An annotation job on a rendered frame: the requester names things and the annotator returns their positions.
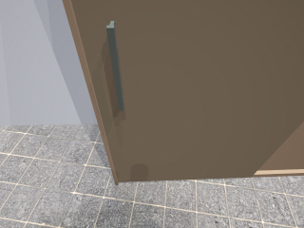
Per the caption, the wardrobe door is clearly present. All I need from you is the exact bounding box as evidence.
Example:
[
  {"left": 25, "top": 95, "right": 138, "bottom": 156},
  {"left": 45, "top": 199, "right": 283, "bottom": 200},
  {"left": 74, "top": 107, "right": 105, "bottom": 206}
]
[
  {"left": 71, "top": 0, "right": 304, "bottom": 182},
  {"left": 258, "top": 122, "right": 304, "bottom": 171}
]

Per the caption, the handle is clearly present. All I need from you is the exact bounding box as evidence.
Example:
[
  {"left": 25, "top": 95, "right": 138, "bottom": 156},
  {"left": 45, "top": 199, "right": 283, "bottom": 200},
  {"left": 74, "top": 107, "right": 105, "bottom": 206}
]
[{"left": 106, "top": 21, "right": 124, "bottom": 111}]

